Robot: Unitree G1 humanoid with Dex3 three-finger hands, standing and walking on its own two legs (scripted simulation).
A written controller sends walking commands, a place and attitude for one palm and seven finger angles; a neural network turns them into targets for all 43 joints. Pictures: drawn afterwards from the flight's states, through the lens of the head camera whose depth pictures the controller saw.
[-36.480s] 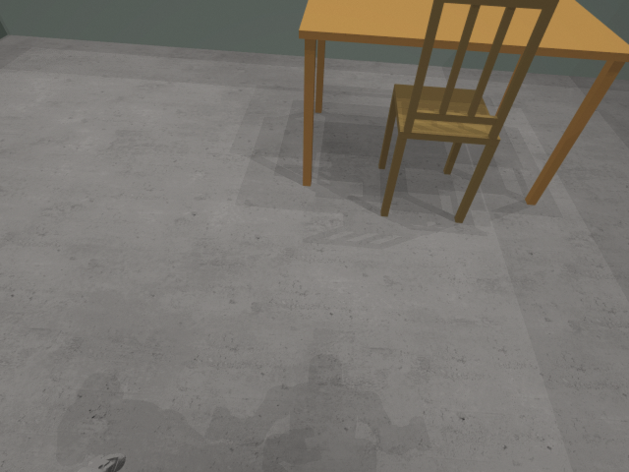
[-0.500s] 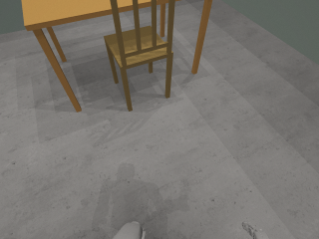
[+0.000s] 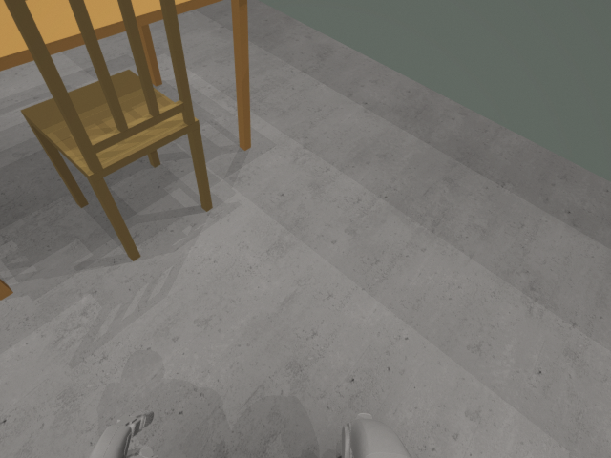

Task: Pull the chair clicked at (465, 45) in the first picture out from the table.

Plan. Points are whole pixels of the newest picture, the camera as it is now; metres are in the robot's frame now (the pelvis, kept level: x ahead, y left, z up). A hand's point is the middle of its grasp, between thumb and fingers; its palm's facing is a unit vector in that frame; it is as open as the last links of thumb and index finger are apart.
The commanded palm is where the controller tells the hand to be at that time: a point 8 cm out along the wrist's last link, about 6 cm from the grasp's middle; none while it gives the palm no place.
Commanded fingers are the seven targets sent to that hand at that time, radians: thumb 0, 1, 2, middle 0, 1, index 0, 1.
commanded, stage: walk to a spot facing it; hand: left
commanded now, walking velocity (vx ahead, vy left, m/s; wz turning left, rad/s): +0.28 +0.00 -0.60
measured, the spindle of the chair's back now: (101, 69) +0.93 +0.52 -0.06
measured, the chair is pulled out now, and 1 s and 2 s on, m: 0.00 0.00 0.00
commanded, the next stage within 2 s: turn to face it in 0.96 s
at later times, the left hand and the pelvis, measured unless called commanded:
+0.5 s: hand (224, 361) +0.28 +0.13 -0.18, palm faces -0.23 -0.95 -0.19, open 7.2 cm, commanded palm none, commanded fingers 0.00 0.90 0.90 -0.20 -0.30 -0.20 -0.30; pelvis +0.17 -0.04 -0.01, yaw -16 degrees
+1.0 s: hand (330, 232) +0.57 -0.05 -0.18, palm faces -0.58 -0.79 -0.20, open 7.4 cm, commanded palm none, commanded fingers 0.00 0.90 0.90 -0.20 -0.30 -0.20 -0.30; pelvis +0.35 -0.14 -0.03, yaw -33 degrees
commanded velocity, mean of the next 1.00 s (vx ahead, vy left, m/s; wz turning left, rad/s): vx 0.30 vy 0.00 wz -0.56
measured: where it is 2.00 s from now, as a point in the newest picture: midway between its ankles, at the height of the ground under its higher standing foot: (377, 373)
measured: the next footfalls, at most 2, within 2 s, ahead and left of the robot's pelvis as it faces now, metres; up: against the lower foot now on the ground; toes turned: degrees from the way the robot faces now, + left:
right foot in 0.20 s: +0.15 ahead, -0.14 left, +0.00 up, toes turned -12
left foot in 0.54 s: +0.34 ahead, +0.05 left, +0.00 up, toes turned -13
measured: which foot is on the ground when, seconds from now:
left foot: down 0.00-0.20, up 0.22-0.52, down 0.54-1.00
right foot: up 0.00-0.18, down 0.20-0.56, up 0.58-0.98, down 1.00-1.00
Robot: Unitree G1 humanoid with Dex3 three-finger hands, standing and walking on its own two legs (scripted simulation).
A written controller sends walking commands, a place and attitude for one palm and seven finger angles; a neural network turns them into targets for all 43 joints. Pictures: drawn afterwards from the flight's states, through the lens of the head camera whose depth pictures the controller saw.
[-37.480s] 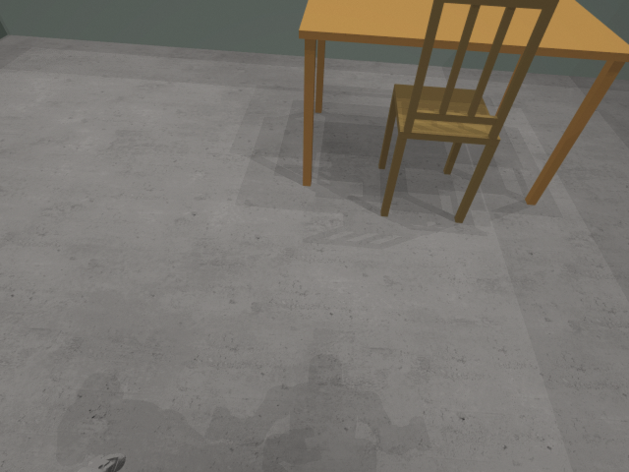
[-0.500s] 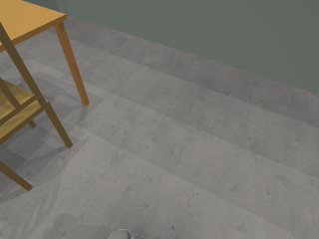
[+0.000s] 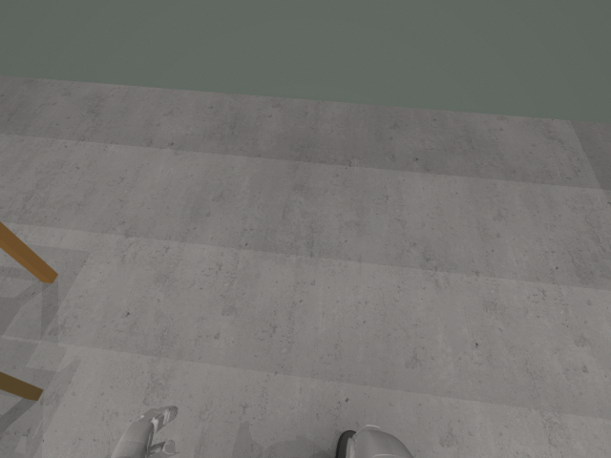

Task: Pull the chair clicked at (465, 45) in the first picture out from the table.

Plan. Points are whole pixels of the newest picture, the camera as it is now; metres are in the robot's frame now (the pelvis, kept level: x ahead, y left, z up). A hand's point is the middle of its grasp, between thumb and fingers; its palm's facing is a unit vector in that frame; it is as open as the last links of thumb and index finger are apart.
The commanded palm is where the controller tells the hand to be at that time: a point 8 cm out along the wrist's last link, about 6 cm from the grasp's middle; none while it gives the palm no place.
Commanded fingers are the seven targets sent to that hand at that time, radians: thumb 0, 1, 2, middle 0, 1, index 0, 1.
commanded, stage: turn to face it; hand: left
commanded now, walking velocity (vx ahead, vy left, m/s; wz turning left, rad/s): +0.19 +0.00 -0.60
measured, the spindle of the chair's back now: out of the picture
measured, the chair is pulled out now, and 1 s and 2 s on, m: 0.00 0.00 0.00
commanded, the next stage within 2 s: none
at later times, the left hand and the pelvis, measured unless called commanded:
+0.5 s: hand (200, 393) +0.23 +0.18 -0.16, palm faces +0.12 -0.98 -0.16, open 7.3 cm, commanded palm none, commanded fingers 0.00 0.90 0.90 -0.20 -0.30 -0.20 -0.30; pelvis +0.16 -0.01 +0.02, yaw +5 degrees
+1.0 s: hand (238, 427) +0.18 +0.11 -0.13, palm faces +0.40 -0.88 -0.24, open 7.3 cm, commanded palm none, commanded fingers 0.00 0.90 0.90 -0.20 -0.30 -0.20 -0.30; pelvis +0.18 -0.10 +0.03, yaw +24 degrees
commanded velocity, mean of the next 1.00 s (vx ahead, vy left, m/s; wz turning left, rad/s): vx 0.00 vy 0.00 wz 0.56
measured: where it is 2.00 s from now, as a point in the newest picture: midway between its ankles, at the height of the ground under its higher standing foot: (362, 450)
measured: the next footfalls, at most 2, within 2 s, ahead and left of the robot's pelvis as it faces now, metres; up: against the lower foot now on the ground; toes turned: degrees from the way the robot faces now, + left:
left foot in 0.36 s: +0.22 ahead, +0.09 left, +0.00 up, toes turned +7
right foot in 0.78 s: +0.26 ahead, -0.19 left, +0.00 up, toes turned +15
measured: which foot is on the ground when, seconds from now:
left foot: down 0.00-0.00, up 0.02-0.34, down 0.36-0.78, up 0.80-1.00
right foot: down 0.00-0.38, up 0.40-0.76, down 0.78-1.00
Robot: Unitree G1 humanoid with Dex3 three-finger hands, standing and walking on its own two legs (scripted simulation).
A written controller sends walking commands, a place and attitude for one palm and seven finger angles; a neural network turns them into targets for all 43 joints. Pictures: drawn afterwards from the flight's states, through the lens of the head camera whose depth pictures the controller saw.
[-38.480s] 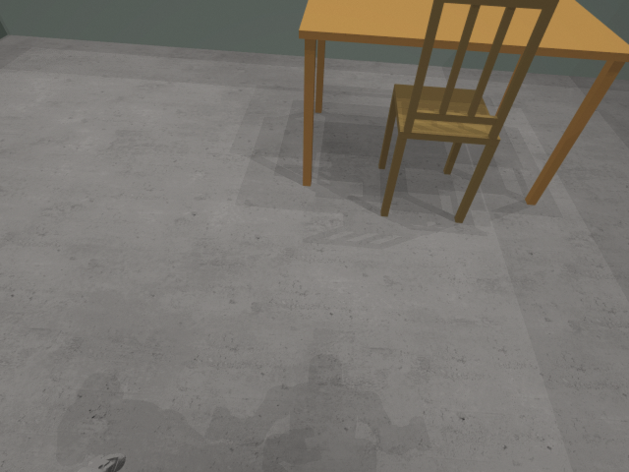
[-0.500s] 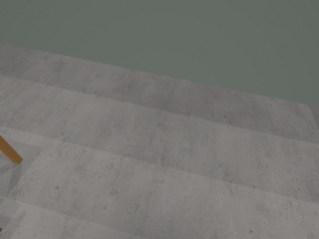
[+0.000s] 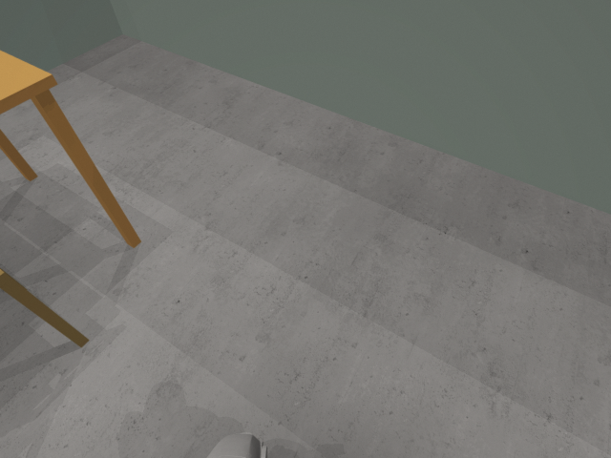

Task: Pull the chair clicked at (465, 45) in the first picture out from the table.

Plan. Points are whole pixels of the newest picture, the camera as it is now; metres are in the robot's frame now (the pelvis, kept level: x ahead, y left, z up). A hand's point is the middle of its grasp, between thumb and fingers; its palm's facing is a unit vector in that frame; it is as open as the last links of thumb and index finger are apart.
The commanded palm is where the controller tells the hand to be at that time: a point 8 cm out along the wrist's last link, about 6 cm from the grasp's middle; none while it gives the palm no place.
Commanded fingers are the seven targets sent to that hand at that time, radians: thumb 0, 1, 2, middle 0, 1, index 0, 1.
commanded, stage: turn to face it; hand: left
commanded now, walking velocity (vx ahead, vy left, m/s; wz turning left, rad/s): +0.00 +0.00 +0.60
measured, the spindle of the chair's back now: out of the picture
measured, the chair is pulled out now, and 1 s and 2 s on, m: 0.00 0.00 0.00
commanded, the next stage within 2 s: take the last steps up to it in 1.38 s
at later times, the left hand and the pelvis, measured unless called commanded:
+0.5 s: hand out of the picture +0.04 +0.23 -0.16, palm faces +0.32 -0.90 -0.30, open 7.3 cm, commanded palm none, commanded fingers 0.00 0.90 0.90 -0.20 -0.30 -0.20 -0.30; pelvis +0.00 -0.02 -0.01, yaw +18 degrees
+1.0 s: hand out of the picture -0.07 +0.15 -0.20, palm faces +0.60 -0.77 -0.22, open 7.3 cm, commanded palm none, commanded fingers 0.00 0.90 0.90 -0.20 -0.30 -0.20 -0.30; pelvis +0.00 -0.05 -0.02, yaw +36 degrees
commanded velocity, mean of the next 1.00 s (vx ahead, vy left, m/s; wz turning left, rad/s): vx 0.00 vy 0.00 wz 0.57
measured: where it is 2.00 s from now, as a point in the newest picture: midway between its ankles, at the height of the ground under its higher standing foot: outside the picture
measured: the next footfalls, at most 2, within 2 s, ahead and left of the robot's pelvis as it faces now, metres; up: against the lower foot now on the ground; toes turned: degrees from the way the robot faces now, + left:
left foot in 0.16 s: +0.03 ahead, +0.12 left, +0.00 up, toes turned +11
right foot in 0.56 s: +0.09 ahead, -0.14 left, +0.00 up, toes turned +19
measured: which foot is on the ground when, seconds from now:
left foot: up 0.00-0.14, down 0.16-0.56, up 0.58-0.92, down 0.94-1.00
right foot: down 0.00-0.16, up 0.18-0.54, down 0.56-0.94, up 0.96-1.00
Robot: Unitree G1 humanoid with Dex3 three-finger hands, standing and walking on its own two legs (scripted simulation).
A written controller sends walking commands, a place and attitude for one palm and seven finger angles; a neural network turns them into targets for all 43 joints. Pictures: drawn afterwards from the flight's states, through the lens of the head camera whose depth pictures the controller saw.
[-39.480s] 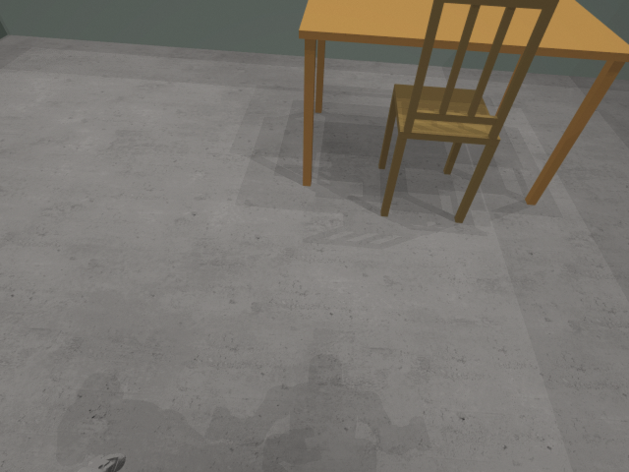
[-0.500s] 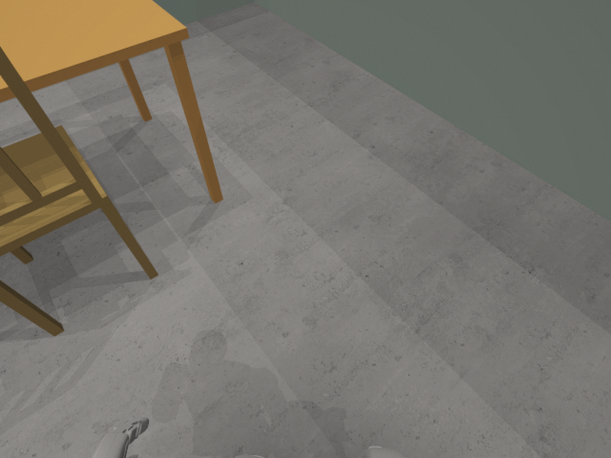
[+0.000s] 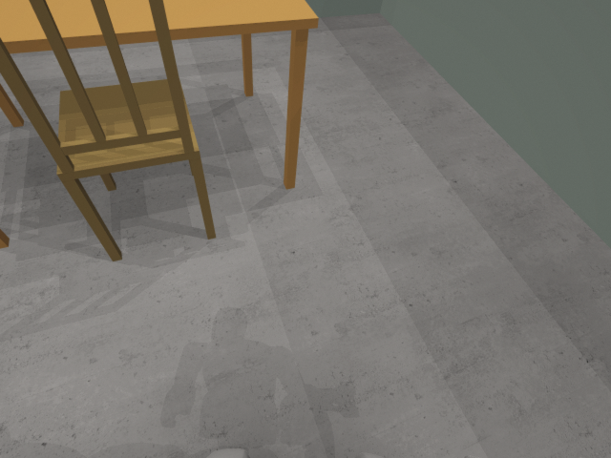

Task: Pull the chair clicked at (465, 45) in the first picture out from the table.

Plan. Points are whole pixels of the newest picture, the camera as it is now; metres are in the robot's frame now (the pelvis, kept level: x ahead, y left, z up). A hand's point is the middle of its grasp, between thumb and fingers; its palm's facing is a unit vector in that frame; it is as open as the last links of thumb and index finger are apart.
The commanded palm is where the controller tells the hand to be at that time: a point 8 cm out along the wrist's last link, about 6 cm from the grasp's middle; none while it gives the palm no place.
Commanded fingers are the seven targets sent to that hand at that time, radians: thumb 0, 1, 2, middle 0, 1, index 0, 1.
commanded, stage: turn to face it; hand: left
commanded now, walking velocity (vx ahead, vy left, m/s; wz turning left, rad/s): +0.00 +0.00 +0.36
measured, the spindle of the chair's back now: (72, 77) +0.84 +0.57 -0.04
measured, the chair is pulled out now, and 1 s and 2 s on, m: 0.00 0.00 0.00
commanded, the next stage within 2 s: take the last steps up to it in 0.38 s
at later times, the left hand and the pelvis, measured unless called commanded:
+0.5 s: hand out of the picture +0.02 +0.14 -0.14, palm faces +0.20 -0.95 -0.25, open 7.3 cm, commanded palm none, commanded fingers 0.00 0.90 0.90 -0.20 -0.30 -0.20 -0.30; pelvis -0.01 -0.06 +0.02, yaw +10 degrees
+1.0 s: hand out of the picture -0.08 +0.19 -0.18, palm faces +0.39 -0.91 -0.18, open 7.4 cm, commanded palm none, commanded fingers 0.00 0.90 0.90 -0.20 -0.30 -0.20 -0.30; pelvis +0.04 +0.03 +0.00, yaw +17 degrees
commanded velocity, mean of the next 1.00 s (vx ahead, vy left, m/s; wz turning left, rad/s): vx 0.16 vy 0.08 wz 0.22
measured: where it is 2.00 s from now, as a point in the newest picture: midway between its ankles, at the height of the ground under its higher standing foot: (233, 395)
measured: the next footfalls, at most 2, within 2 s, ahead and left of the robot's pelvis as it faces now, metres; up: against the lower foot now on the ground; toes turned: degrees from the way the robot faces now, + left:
right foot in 0.36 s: +0.04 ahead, -0.15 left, +0.00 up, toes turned +5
left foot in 0.92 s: +0.08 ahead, +0.14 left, +0.00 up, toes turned +23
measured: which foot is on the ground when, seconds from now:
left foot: down 0.00-0.36, up 0.38-0.90, down 0.92-1.00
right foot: up 0.00-0.34, down 0.36-0.92, up 0.94-1.00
